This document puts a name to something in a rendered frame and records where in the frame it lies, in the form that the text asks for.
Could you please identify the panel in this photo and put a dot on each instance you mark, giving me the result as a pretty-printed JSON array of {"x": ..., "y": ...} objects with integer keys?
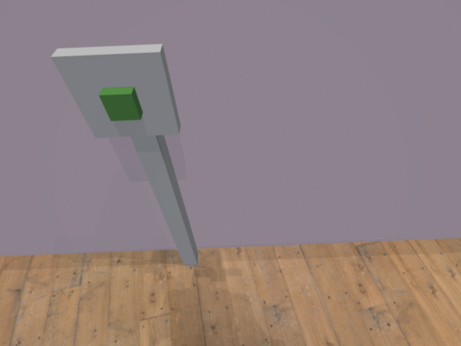
[{"x": 87, "y": 70}]

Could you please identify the button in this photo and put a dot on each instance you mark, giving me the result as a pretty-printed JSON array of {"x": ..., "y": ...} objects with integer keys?
[{"x": 121, "y": 103}]

